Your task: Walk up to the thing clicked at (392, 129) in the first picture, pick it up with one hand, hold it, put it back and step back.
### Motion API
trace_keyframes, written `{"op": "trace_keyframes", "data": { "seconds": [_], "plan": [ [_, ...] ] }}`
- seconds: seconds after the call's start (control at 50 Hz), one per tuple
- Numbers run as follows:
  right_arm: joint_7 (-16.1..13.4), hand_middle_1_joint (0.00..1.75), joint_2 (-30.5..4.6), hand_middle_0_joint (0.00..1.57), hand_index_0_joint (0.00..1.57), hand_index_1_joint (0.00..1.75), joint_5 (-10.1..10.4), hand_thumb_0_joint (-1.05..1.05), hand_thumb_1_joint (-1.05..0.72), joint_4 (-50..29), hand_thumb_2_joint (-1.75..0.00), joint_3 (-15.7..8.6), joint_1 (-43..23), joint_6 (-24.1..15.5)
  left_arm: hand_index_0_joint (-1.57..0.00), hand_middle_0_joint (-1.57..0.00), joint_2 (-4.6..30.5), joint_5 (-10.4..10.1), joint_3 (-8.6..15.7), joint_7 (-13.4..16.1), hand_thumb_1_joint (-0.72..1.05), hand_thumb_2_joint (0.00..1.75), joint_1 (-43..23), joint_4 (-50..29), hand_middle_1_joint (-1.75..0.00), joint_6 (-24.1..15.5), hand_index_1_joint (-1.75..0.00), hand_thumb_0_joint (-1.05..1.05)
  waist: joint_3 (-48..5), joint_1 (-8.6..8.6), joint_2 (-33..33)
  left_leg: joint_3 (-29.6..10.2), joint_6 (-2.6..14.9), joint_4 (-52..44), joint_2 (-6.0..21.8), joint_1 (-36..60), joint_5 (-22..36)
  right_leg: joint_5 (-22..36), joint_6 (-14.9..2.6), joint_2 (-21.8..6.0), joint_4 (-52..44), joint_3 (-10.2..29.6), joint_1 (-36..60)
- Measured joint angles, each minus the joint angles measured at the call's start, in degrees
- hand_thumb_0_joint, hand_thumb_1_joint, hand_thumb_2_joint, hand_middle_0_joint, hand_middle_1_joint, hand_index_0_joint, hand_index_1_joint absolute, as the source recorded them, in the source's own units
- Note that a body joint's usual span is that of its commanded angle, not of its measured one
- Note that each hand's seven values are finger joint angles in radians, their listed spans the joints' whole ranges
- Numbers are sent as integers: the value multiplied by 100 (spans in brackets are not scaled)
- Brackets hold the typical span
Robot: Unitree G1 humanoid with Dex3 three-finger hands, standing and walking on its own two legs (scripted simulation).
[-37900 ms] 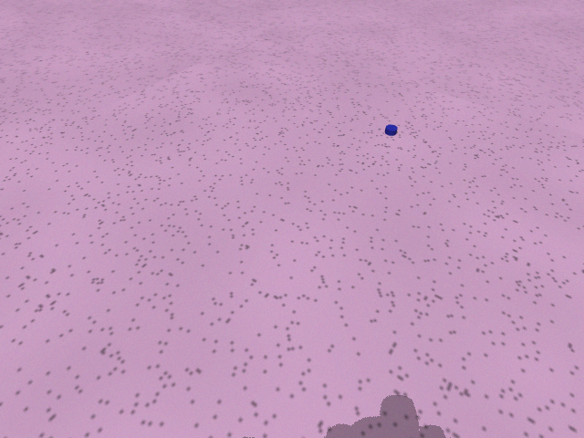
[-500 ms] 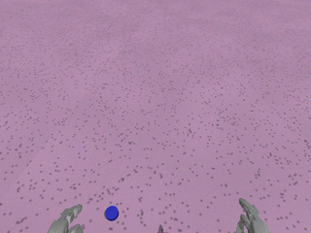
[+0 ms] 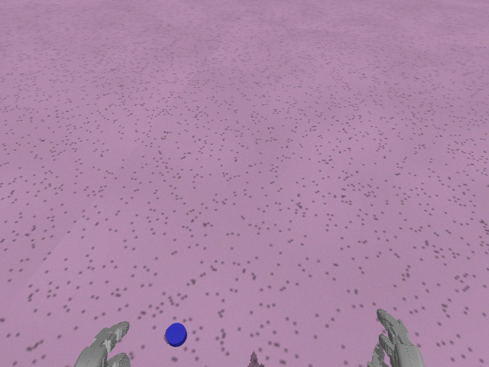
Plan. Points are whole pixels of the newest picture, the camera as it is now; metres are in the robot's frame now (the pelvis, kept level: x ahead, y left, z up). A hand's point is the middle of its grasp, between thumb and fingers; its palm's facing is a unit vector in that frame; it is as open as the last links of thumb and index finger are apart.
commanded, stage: home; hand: left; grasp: from above
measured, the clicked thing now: (176, 334) +0.43 +0.25 -0.70
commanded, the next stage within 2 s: stand in 0.66 s
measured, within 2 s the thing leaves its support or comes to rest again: neither
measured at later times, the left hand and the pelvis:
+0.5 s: hand out of the picture +0.17 +0.18 -0.04, palm faces +0.04 -0.98 -0.20, open 7.4 cm; pelvis +0.00 +0.00 +0.00, yaw +0 degrees
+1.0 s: hand out of the picture +0.13 +0.23 -0.10, palm faces +0.01 -0.94 -0.35, open 7.4 cm; pelvis +0.00 +0.01 +0.03, yaw +0 degrees
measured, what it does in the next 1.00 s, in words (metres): stands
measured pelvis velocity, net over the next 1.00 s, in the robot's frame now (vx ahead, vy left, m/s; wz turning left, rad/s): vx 0.00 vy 0.01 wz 0.00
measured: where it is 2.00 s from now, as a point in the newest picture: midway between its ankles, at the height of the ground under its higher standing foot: outside the picture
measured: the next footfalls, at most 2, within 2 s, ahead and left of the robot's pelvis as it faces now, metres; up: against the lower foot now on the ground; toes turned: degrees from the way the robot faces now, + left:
none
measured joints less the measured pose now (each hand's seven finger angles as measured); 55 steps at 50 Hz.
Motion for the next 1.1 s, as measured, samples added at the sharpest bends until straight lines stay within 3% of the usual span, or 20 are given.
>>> {"op": "trace_keyframes", "data": {
  "seconds": [0.76,0.82,0.86,0.96,1.1],
  "plan": [
    [42,30,11,21,20,30,13,2,-90,-83,-90,-15,2,122,-20,-20,32,-12,-4,36,90,90,29,-59,-30,13,-30,1,-27,-15,-2,20,32,37,-1,-6,-86,-53,31,0,-13,21,10],
    [347,30,-78,21,20,30,-425,1,-90,541,-90,-105,-360,476,-20,-20,152,380,-168,97,90,90,-734,1325,-30,-1045,-30,1,538,183,-170,135,75,-243,-83,569,47,0,20,-88,-129,123,492],
    [612,30,-200,21,20,30,-557,1,-90,940,-90,-84,-562,838,-20,-20,220,536,-152,99,90,90,-1189,2299,-30,-1512,-30,1,741,281,-272,203,88,-501,-147,843,181,74,13,-156,-263,184,700],
    [965,30,-342,21,21,30,-381,1,-90,1450,-90,-276,-662,1165,-20,-20,378,607,-12,75,90,90,-1555,3761,-30,-2045,-30,1,1067,347,-357,287,112,-1023,-225,1365,427,256,57,-240,-643,255,1143],
    [1020,30,-427,21,20,30,-331,1,-91,2011,-90,-462,-547,1368,-20,-20,401,583,93,112,90,90,-1527,5157,-30,-2320,-30,1,1162,312,-319,287,162,-1570,-240,1937,631,512,117,-257,-1283,237,1762]
  ]
}}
